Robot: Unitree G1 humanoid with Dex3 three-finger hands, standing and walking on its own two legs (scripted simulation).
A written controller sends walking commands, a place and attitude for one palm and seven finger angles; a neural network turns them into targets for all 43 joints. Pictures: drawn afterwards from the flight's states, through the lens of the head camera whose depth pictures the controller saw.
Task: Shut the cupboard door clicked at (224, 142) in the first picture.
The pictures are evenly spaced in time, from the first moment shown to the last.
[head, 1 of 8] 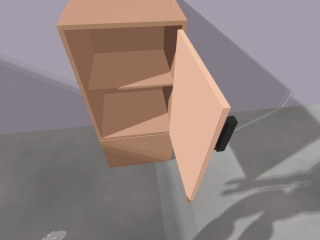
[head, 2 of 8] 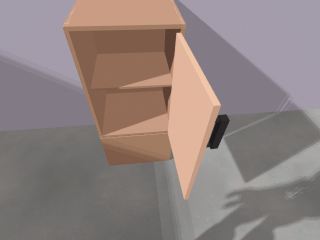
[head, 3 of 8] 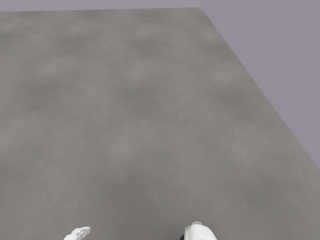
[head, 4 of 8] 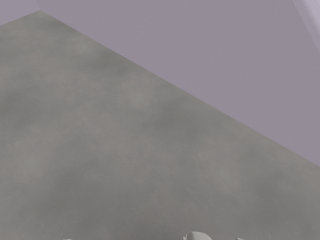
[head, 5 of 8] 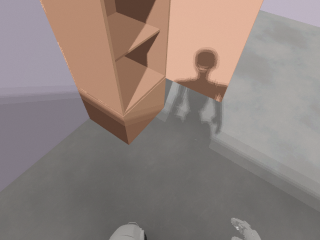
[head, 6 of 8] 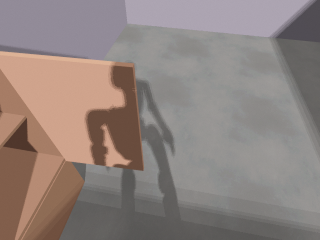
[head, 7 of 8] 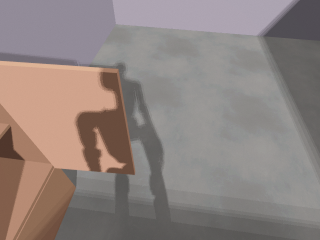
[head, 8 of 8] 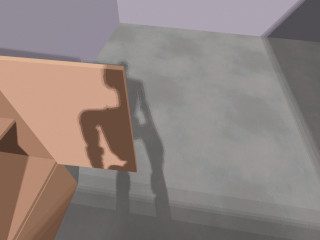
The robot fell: no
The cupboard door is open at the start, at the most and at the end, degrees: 93 93 93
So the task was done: no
